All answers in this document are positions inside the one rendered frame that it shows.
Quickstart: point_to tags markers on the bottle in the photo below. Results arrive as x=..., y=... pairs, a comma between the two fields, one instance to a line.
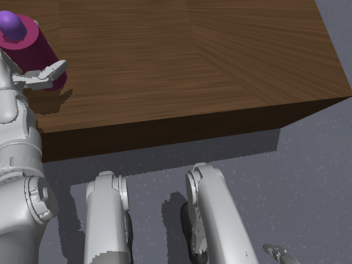
x=22, y=40

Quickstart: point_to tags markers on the left robot arm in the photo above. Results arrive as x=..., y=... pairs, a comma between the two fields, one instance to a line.
x=27, y=202

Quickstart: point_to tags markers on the right robot hand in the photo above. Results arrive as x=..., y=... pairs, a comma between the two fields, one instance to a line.
x=280, y=254

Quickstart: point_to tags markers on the right robot foot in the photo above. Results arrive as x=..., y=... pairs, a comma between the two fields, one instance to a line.
x=187, y=231

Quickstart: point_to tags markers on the left robot hand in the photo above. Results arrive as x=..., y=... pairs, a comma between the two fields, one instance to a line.
x=12, y=78

